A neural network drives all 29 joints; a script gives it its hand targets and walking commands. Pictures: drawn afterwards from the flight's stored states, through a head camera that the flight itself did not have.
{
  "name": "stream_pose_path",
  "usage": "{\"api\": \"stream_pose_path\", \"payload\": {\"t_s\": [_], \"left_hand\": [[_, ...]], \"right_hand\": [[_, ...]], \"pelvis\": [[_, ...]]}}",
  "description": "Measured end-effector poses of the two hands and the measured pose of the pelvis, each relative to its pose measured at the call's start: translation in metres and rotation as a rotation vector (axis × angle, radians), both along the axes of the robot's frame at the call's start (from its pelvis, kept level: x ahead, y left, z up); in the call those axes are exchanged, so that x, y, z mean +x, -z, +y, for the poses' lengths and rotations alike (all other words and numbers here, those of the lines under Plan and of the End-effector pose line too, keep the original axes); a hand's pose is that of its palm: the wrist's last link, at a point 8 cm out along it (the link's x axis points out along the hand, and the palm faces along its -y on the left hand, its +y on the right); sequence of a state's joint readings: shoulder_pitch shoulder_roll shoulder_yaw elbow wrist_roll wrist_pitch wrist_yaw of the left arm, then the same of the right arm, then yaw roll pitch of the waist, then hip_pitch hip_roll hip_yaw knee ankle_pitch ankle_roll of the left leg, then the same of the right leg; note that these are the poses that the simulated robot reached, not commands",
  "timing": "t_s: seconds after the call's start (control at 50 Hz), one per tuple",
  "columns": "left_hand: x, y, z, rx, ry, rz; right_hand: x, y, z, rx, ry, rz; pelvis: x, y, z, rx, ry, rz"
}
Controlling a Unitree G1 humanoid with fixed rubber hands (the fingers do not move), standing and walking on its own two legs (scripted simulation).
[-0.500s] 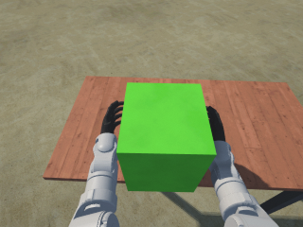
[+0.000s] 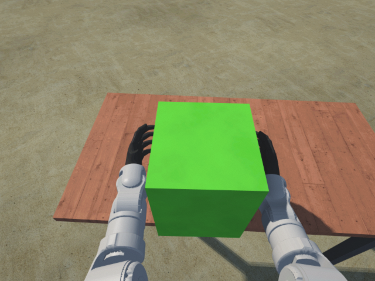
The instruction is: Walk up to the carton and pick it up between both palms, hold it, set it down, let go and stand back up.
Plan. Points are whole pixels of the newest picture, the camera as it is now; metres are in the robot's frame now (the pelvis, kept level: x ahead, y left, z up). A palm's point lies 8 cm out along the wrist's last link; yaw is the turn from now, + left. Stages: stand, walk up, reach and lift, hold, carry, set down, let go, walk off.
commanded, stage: reach and lift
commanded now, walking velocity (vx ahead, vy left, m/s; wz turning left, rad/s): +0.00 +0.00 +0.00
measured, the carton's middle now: (201, 173) +0.36 +0.03 +0.02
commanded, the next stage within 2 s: none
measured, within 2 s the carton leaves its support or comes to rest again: leaves its support in 0.56 s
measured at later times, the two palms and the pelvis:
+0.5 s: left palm (133, 163) +0.34 +0.18 +0.06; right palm (268, 172) +0.36 -0.11 +0.05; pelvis -0.01 +0.00 +0.00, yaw +1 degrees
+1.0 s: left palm (132, 142) +0.35 +0.18 +0.12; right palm (278, 158) +0.36 -0.12 +0.10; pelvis -0.02 +0.00 +0.00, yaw +2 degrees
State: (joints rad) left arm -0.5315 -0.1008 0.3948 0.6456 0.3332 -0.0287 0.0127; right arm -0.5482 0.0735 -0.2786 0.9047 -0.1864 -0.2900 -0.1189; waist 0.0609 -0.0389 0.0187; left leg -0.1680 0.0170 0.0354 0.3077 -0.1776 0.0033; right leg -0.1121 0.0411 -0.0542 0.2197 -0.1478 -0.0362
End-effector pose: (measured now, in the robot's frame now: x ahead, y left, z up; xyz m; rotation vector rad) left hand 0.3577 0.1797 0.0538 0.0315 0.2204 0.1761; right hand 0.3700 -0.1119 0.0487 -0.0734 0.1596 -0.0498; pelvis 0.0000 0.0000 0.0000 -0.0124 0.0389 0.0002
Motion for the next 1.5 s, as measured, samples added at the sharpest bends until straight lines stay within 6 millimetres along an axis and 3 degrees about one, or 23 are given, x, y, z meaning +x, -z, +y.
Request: {"api": "stream_pose_path", "payload": {"t_s": [0.6, 0.86, 1.02, 1.26, 1.5], "left_hand": [[-0.015, -0.009, 0.003, 0.001, -0.004, -0.027], [-0.003, -0.045, 0.0, 0.019, 0.011, -0.041], [-0.006, -0.07, -0.005, 0.032, 0.024, -0.061], [-0.018, -0.09, -0.004, 0.042, 0.034, -0.046], [-0.013, -0.116, -0.011, 0.068, 0.051, -0.038]], "right_hand": [[-0.017, -0.004, 0.004, -0.009, 0.0, -0.034], [-0.009, -0.035, 0.001, 0.014, 0.019, -0.044], [-0.015, -0.058, -0.004, 0.017, 0.027, -0.065], [-0.029, -0.07, -0.003, 0.031, 0.037, -0.051], [-0.029, -0.089, -0.009, 0.059, 0.055, -0.044]], "pelvis": [[-0.016, -0.001, -0.004, 0.001, -0.019, 0.016], [-0.017, 0.0, -0.002, -0.001, -0.022, -0.03], [-0.016, 0.001, 0.0, -0.003, -0.036, -0.097], [-0.025, 0.002, 0.004, -0.002, -0.043, -0.137], [-0.032, 0.002, 0.007, -0.002, -0.04, -0.15]]}}
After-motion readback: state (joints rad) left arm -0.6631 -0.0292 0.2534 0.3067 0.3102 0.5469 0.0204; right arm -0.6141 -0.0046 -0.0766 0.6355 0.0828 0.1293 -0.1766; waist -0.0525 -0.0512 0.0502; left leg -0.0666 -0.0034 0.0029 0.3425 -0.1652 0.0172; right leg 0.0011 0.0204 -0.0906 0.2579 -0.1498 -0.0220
